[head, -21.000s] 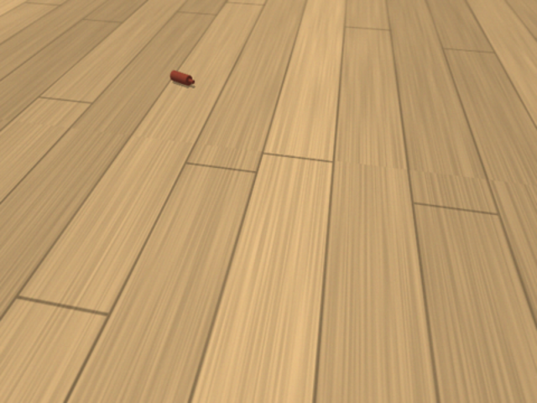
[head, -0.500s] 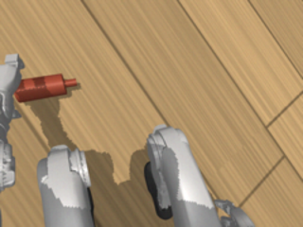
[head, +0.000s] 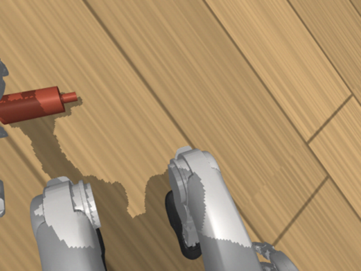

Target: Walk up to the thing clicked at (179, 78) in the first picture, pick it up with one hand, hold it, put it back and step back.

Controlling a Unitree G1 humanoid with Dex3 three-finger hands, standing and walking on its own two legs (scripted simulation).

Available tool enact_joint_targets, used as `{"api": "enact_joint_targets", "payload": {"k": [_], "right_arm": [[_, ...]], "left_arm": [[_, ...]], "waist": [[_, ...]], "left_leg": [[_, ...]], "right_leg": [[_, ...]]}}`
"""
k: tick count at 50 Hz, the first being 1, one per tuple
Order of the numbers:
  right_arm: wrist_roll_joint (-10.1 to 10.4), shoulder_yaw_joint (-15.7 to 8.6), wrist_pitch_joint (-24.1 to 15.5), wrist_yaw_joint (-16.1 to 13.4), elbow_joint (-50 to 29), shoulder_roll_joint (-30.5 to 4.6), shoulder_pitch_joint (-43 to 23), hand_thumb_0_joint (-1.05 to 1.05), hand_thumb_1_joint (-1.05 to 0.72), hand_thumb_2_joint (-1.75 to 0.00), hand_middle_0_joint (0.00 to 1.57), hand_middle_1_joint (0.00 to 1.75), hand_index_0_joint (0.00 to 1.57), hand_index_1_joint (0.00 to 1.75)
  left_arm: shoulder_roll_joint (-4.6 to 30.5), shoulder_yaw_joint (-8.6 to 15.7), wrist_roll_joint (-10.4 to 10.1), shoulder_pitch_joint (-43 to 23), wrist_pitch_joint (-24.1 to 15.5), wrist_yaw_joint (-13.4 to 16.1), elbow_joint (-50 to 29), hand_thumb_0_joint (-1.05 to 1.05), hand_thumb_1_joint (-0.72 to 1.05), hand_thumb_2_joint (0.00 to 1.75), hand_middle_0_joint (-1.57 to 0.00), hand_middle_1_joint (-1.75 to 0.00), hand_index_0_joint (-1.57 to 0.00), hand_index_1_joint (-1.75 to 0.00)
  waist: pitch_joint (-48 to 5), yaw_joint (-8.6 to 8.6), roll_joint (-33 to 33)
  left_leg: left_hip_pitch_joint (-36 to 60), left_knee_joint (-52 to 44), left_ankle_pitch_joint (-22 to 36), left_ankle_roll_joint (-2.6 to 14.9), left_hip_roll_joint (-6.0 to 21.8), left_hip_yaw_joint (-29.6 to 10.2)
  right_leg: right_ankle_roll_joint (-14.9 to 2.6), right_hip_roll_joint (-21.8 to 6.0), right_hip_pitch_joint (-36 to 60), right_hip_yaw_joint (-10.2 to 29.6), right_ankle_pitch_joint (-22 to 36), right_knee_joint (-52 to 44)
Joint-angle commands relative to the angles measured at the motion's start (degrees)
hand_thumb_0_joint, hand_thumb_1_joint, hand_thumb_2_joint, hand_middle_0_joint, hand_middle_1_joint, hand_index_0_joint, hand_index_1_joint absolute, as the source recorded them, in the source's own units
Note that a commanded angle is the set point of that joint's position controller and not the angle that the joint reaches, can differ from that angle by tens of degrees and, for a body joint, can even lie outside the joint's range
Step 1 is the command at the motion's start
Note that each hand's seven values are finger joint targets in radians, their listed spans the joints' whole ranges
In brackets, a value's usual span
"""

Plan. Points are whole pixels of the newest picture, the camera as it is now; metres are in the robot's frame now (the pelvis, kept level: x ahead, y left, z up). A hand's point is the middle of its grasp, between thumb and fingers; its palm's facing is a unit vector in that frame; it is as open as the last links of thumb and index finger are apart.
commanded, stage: rise first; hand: left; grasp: from above
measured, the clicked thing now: (40, 103) +0.53 +0.22 -0.29
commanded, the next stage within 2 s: approach in 0.76 s
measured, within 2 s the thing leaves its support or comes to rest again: neither
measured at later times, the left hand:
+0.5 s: hand out of the picture +0.48 +0.29 -0.17, palm faces -0.45 -0.07 -0.89, open 13.9 cm
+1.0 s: hand out of the picture +0.48 +0.28 -0.17, palm faces -0.47 -0.06 -0.88, open 13.6 cm
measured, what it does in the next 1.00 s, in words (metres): stands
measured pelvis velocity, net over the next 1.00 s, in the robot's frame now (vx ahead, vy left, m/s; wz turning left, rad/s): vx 0.00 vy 0.00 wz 0.00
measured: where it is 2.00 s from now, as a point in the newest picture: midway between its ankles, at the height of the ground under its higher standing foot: (143, 252)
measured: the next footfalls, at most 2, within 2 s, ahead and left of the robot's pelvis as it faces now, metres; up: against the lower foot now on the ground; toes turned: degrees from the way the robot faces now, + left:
none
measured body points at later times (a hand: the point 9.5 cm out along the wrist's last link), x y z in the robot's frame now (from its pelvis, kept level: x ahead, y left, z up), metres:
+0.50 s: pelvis +0.00 +0.00 +0.00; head +0.24 +0.08 +0.37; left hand +0.50 +0.29 -0.11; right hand +0.04 -0.27 -0.09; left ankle +0.07 +0.13 -0.29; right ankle +0.10 -0.13 -0.29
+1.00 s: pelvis +0.00 +0.00 +0.00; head +0.24 +0.08 +0.37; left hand +0.50 +0.28 -0.12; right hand +0.03 -0.27 -0.09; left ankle +0.07 +0.13 -0.29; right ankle +0.10 -0.13 -0.29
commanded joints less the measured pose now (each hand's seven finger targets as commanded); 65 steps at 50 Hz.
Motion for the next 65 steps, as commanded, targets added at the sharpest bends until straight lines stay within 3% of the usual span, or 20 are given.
{"api": "enact_joint_targets", "payload": {"k": [1,5,8,17,22,24,27,29,31,36,41,43,46,50,52,53,55,56,59,65], "right_arm": [[0.32,-4.32,-0.28,-0.5,-0.2,-14.94,11.91,0.0,-0.9,-0.9,0.2,0.3,0.2,0.3],[0.44,-4.39,0.27,-0.43,-0.62,-14.95,12.08,0.0,-0.9,-0.9,0.2,0.3,0.2,0.3],[0.6,-4.64,0.29,-0.42,-0.4,-15.32,12.32,0.0,-0.9,-0.9,0.2,0.3,0.2,0.3],[0.93,-4.45,0.41,-0.17,-0.99,-15.05,11.9,0.0,-0.9,-0.9,0.2,0.3,0.2,0.3],[0.9,-4.47,0.35,-0.09,-1.05,-14.72,12.39,0.0,-0.9,-0.9,0.2,0.3,0.2,0.3],[1.02,-4.64,0.44,-0.31,-1.15,-14.92,12.39,0.0,-0.9,-0.9,0.2,0.3,0.2,0.3],[1.03,-4.63,0.39,-0.41,-1.0,-14.83,12.18,0.0,-0.9,-0.9,0.2,0.3,0.2,0.3],[1.21,-4.67,0.47,-0.65,-0.97,-14.98,12.17,0.0,-0.9,-0.9,0.2,0.3,0.2,0.3],[1.16,-4.79,0.31,-0.47,-0.85,-14.62,12.28,0.0,-0.9,-0.9,0.2,0.3,0.2,0.3],[0.99,-4.3,0.5,-0.58,-0.7,-14.88,12.79,0.0,-0.9,-0.9,0.2,0.3,0.2,0.3],[0.91,-3.95,0.5,-0.68,-0.93,-14.45,11.8,0.0,-0.9,-0.9,0.2,0.3,0.2,0.3],[0.94,-3.94,0.28,-0.77,-1.19,-14.69,11.75,0.0,-0.91,-0.9,0.2,0.3,0.2,0.3],[0.83,-3.99,0.26,-0.71,-0.98,-14.65,12.21,0.0,-0.9,-0.89,0.2,0.3,0.2,0.3],[0.52,-4.17,-0.29,-0.99,0.04,-14.9,13.02,0.0,-0.9,-0.89,0.2,0.3,0.2,0.3],[0.25,-3.89,-0.61,-1.33,0.4,-15.08,13.68,0.0,-0.9,-0.89,0.2,0.3,0.2,0.3],[0.05,-3.99,-0.79,-1.44,0.68,-14.93,13.66,0.0,-0.9,-0.89,0.2,0.3,0.2,0.3],[0.0,-3.87,-0.82,-1.57,1.07,-15.66,14.49,0.0,-0.9,-0.89,0.2,0.3,0.2,0.3],[-0.19,-3.47,-0.93,-1.47,1.01,-15.26,14.28,0.0,-0.9,-0.89,0.2,0.3,0.2,0.3],[-0.38,-2.94,-0.65,-1.21,0.35,-15.47,14.49,0.0,-0.9,-0.89,0.2,0.3,0.2,0.3],[0.53,-1.32,0.51,-0.63,-2.69,-15.26,13.02,0.0,-0.9,-0.89,0.2,0.3,0.2,0.3]], "left_arm": [[14.13,1.4,-0.44,-18.14,0.64,1.99,-7.72,0.0,-0.52,0.98,-0.07,-1.04,-0.08,-1.03],[13.53,0.88,-0.56,-18.96,0.74,1.28,-10.58,0.0,-0.5,0.97,-0.07,-1.05,-0.08,-1.03],[11.46,-0.27,-1.28,-19.17,0.92,0.35,-9.21,0.0,-0.5,0.96,-0.07,-1.04,-0.09,-1.02],[12.29,-0.18,-1.44,-17.53,0.11,-0.72,-10.66,0.0,-0.5,0.96,-0.08,-1.03,-0.1,-1.02],[12.61,0.13,-1.15,-19.06,-0.17,-0.02,-11.86,0.0,-0.5,0.96,-0.08,-1.04,-0.1,-1.02],[13.65,0.92,-1.22,-19.98,-0.1,0.37,-13.28,0.0,-0.5,0.97,-0.08,-1.04,-0.09,-1.02],[10.74,-0.72,-0.99,-18.66,0.47,0.46,-9.99,0.0,-0.5,0.96,-0.07,-1.05,-0.09,-1.03],[12.7,0.0,-0.91,-20.48,0.51,0.58,-11.77,0.0,-0.51,0.97,-0.07,-1.04,-0.09,-1.03],[10.93,-0.81,-1.45,-19.1,1.01,0.12,-10.95,0.0,-0.5,0.96,-0.08,-1.05,-0.09,-1.03],[12.67,0.01,-1.63,-19.13,1.43,-0.17,-8.96,0.0,-0.5,0.96,-0.08,-1.04,-0.1,-1.02],[12.26,-0.66,-1.46,-18.66,0.57,-0.79,-7.94,0.0,-0.51,0.97,-0.08,-1.05,-0.09,-1.03],[12.07,-0.79,-1.16,-18.28,0.16,-0.76,-7.71,0.0,-0.57,1.04,-0.1,-1.0,-0.08,-1.02],[9.82,-1.82,-1.21,-21.44,-0.46,-0.26,-11.14,0.0,-0.45,1.01,-0.1,-1.11,-0.12,-1.09],[6.33,-4.52,-1.59,-27.22,-0.92,0.75,-10.97,0.0,-0.45,1.04,-0.09,-1.14,-0.11,-1.11],[6.6,-4.84,-1.55,-30.63,-0.9,1.85,-11.8,0.0,-0.45,0.98,-0.08,-1.12,-0.11,-1.09],[4.49,-5.97,-1.21,-30.1,-0.28,2.19,-9.81,0.0,-0.46,0.98,-0.08,-1.12,-0.11,-1.09],[7.11,-5.15,0.11,-33.67,0.67,3.45,-10.3,0.0,-0.45,1.0,-0.08,-1.13,-0.11,-1.1],[5.96,-5.61,0.37,-31.9,1.68,3.82,-6.53,0.0,-0.45,0.99,-0.08,-1.13,-0.11,-1.1],[8.27,-3.98,1.46,-32.07,4.56,5.01,-2.84,0.0,-0.43,1.0,-0.09,-1.14,-0.12,-1.11],[10.27,-1.92,-0.69,-25.61,10.27,3.5,0.09,0.0,-0.43,1.02,-0.1,-1.13,-0.12,-1.1]], "waist": [[-38.18,-0.57,21.06],[-41.65,-0.36,22.0],[-38.6,-1.7,20.9],[-38.74,-0.22,21.2],[-38.12,-1.16,19.43],[-40.42,-0.26,20.52],[-37.74,-1.21,20.25],[-39.45,-0.75,20.56],[-39.17,-0.62,20.53],[-39.46,-0.85,17.59],[-36.95,-0.67,19.01],[-36.36,-0.99,18.88],[-39.12,-1.81,21.5],[-37.74,-4.73,20.41],[-37.94,-5.25,21.53],[-37.58,-5.57,21.54],[-39.97,-5.58,24.49],[-38.6,-6.06,24.53],[-39.0,-5.42,24.87],[-41.23,-2.95,22.8]], "left_leg": [[28.83,-13.59,11.27,3.53,0.39,7.28],[30.6,-14.3,12.1,3.29,0.31,6.99],[30.16,-14.8,11.13,3.22,0.31,6.46],[30.24,-15.03,10.9,3.14,0.32,6.57],[27.77,-14.53,10.05,3.63,0.24,6.97],[29.39,-14.92,10.32,3.51,0.19,7.04],[29.63,-15.4,9.45,3.36,0.23,6.83],[29.56,-15.39,9.58,3.44,0.07,6.91],[30.56,-15.32,10.56,3.31,0.3,6.89],[28.19,-14.18,12.06,3.89,0.28,7.18],[26.76,-15.13,8.6,3.61,0.08,7.04],[27.4,-15.23,8.19,3.47,0.12,6.75],[30.11,-15.45,10.0,3.14,0.17,6.55],[28.66,-14.47,7.87,3.35,0.41,6.35],[28.9,-14.59,7.69,3.24,0.4,6.25],[30.13,-14.42,8.06,3.1,0.47,6.24],[32.75,-14.96,9.99,2.69,0.56,6.01],[32.51,-14.67,10.71,2.65,0.73,6.01],[31.77,-14.62,12.16,2.83,0.59,6.54],[27.59,-14.74,14.65,3.88,0.49,7.72]], "right_leg": [[-5.25,0.84,20.54,-6.57,14.9,-12.89],[-5.32,0.86,21.36,-6.94,15.36,-12.71],[-5.36,0.78,19.26,-7.36,14.54,-13.03],[-5.54,0.89,19.64,-7.26,14.0,-12.9],[-5.14,0.99,21.13,-6.68,13.8,-14.02],[-5.22,0.9,20.89,-6.65,13.77,-14.07],[-5.41,0.83,18.93,-7.0,13.04,-14.17],[-5.43,0.81,19.51,-6.78,13.14,-14.11],[-5.47,0.82,19.56,-6.74,13.97,-13.92],[-4.87,0.79,22.54,-6.2,15.87,-14.56],[-5.38,0.99,20.82,-6.32,11.97,-14.4],[-5.45,0.96,19.75,-6.82,11.46,-14.21],[-5.51,0.94,19.72,-7.11,13.48,-13.62],[-5.31,1.05,18.03,-7.16,12.25,-14.55],[-5.3,0.97,17.64,-7.25,11.99,-14.68],[-5.36,1.01,17.19,-7.32,12.67,-14.5],[-5.6,0.86,16.61,-7.84,14.36,-13.52],[-5.65,0.97,16.53,-7.87,15.21,-13.02],[-5.77,0.95,16.73,-7.46,16.62,-12.62],[-5.27,1.28,23.55,-6.13,18.81,-13.33]]}}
